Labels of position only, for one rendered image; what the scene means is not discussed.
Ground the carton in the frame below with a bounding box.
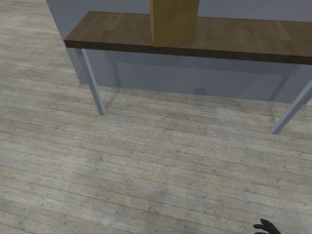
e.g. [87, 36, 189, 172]
[149, 0, 200, 48]

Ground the right robot hand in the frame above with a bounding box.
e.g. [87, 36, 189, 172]
[253, 218, 281, 234]

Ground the table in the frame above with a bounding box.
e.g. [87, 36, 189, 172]
[63, 11, 312, 135]

